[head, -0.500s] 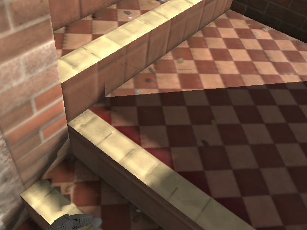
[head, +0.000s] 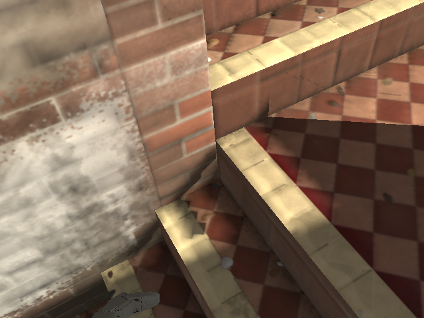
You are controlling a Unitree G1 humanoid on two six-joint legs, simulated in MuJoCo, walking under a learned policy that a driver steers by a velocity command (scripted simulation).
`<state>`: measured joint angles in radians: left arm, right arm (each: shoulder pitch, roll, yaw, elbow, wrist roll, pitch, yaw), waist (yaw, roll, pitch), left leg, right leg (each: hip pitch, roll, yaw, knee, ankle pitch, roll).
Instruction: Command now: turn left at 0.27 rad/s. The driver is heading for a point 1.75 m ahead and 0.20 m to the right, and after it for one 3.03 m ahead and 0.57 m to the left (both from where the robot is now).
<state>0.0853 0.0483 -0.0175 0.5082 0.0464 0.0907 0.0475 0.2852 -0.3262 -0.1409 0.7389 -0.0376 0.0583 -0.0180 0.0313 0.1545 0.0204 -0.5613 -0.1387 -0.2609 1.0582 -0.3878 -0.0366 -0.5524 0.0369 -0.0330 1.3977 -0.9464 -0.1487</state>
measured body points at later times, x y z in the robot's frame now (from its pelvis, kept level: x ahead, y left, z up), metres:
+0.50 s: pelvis -0.15 +0.06 -0.04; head -0.16 +0.12 +0.40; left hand -0.07 +0.33 -0.19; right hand +0.04 -0.17 -0.09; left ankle -0.12 +0.05 -0.78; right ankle -0.15 -0.06 -0.63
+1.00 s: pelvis -0.31 +0.23 -0.45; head -0.29 +0.31 -0.01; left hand -0.07 +0.44 -0.55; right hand -0.26 +0.00 -0.55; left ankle -0.43 +0.30 -1.17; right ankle -0.26 +0.12 -0.72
